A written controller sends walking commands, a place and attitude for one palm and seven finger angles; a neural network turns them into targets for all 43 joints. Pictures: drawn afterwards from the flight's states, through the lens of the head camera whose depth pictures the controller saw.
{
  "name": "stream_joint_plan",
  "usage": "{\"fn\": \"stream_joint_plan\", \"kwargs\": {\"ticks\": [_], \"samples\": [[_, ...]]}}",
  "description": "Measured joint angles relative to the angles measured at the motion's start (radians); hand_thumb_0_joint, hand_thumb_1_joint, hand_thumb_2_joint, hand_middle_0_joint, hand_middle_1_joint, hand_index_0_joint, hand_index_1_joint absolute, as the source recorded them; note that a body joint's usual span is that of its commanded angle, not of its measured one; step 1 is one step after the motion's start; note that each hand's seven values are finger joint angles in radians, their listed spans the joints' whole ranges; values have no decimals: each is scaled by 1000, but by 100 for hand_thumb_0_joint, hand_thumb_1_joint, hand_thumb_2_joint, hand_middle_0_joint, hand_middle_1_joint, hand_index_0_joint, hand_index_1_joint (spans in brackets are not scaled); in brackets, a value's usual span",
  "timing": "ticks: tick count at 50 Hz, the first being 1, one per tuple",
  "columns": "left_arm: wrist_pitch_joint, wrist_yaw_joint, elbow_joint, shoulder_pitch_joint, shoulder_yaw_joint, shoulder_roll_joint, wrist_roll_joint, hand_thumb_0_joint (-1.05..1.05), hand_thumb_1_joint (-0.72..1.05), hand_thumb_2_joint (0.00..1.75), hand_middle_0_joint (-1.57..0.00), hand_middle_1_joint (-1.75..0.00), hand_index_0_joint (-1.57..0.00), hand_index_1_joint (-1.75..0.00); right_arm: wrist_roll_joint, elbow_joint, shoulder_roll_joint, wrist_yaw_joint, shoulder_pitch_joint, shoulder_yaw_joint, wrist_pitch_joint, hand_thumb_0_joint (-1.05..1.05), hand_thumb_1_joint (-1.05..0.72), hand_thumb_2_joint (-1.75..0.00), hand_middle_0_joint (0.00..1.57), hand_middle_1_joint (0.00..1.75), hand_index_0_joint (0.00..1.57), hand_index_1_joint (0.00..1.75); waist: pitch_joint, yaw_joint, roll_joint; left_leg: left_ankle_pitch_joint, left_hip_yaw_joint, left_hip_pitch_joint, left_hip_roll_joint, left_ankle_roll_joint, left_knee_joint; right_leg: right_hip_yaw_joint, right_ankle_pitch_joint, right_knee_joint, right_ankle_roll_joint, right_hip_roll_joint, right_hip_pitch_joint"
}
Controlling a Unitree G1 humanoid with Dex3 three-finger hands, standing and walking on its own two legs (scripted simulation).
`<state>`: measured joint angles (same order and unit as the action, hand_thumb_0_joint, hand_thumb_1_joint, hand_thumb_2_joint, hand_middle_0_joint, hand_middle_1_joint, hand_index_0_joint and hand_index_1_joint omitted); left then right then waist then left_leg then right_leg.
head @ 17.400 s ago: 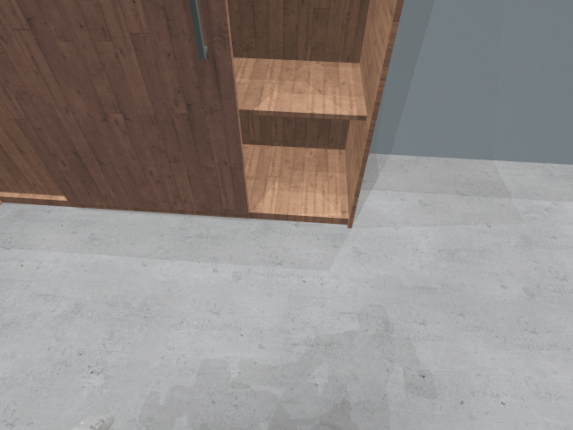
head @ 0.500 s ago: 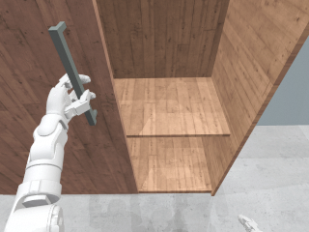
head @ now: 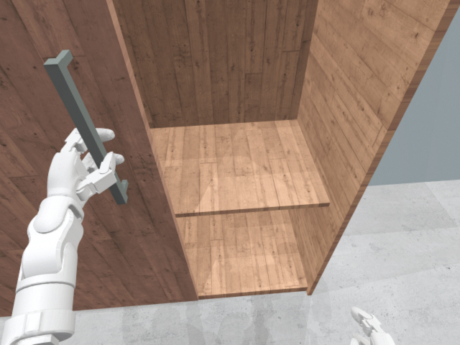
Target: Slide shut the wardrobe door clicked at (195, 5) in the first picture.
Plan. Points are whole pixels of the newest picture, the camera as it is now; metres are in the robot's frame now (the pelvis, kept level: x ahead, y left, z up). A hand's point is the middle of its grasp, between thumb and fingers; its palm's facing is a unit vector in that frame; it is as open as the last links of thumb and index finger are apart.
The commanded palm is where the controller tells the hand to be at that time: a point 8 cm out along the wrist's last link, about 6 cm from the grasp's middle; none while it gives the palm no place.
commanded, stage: tug the door sideways, standing still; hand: left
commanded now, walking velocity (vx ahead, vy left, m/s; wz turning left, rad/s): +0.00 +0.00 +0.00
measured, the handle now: (98, 140) +0.42 +0.22 +0.17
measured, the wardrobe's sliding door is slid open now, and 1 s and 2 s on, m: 0.46 0.46 0.34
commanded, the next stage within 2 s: step sideways, sliding the door along in 0.70 s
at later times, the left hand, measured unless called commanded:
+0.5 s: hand (114, 170) +0.37 +0.19 +0.15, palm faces +0.17 -0.98 -0.03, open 5.6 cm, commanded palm +0.35 +0.19 +0.15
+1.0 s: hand (113, 171) +0.38 +0.20 +0.14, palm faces +0.22 -0.95 -0.24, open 5.9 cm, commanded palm +0.35 +0.22 +0.15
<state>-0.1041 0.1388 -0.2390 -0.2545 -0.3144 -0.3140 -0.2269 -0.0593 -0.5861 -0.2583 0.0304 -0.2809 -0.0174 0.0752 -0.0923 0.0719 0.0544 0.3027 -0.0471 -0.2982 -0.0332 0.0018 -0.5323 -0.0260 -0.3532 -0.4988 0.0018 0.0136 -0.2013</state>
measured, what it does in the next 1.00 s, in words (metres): stands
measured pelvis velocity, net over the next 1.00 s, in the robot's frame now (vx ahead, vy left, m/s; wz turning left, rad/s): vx -0.02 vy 0.00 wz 0.04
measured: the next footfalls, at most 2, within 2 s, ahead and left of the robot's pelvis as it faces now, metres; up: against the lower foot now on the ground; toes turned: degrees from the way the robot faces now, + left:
right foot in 1.50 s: +0.19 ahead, -0.27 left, +0.00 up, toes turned +9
left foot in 1.96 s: +0.06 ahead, +0.00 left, +0.00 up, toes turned +20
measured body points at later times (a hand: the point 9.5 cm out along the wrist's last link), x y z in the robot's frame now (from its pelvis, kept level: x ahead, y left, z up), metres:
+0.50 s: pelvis +0.01 +0.01 +0.00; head +0.02 -0.01 +0.45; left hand +0.36 +0.24 +0.15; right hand +0.19 -0.20 -0.10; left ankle -0.02 +0.12 -0.73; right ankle -0.07 -0.12 -0.73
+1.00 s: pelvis -0.02 +0.00 -0.01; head +0.02 -0.02 +0.44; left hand +0.36 +0.25 +0.15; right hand +0.15 -0.21 -0.13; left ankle -0.02 +0.12 -0.74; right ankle -0.05 -0.11 -0.73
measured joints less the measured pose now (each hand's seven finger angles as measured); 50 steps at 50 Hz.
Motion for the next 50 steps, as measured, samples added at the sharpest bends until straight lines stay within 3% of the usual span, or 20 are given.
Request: {"fn": "stream_joint_plan", "kwargs": {"ticks": [6,10,16,35,41,45,50], "samples": [[-25,-1,93,59,14,16,-9,1,78,80,-27,-135,-24,-132,-1,1,1,6,12,2,4,1,-91,-90,20,30,20,30,-4,-20,2,13,-7,25,-4,-2,15,35,10,11,2,-7,18],[-39,-13,88,10,62,48,3,1,78,83,-31,-136,-28,-134,2,-26,-3,16,23,8,6,1,-91,-90,20,30,20,30,6,-51,0,19,16,22,6,-5,9,62,6,12,0,-15,28],[-46,-80,50,-67,127,103,45,1,76,85,-37,-139,-34,-137,12,-62,-1,14,53,12,-3,1,-91,-90,20,30,20,30,18,-85,6,10,50,12,23,-9,10,90,11,5,-2,-27,29],[15,-177,-86,-195,232,154,86,0,81,84,-32,-140,-24,-139,21,-80,33,-19,51,-7,29,1,-91,-90,20,30,20,30,38,-104,11,-2,95,-24,61,-19,-26,87,-8,-24,1,-44,18],[32,-181,-110,-217,248,150,86,0,82,84,-32,-140,-23,-140,22,-93,27,-28,37,-4,45,1,-91,-90,20,30,20,30,43,-100,11,-5,103,-39,67,-21,-36,78,-12,-29,-1,-45,8],[94,-174,-119,-223,241,65,138,-1,74,82,-35,-140,-26,-140,34,-79,28,2,78,-19,11,1,-91,-90,20,30,20,30,91,-106,4,-3,61,-35,52,-23,-43,41,-23,-52,-15,-39,-12],[124,-209,-152,-260,200,4,150,-3,71,83,-41,-140,-29,-140,38,-42,38,14,105,-12,-42,1,-91,-90,20,30,20,30,164,-99,4,-5,34,-32,31,-10,-65,37,-97,-190,3,-9,-102]]}}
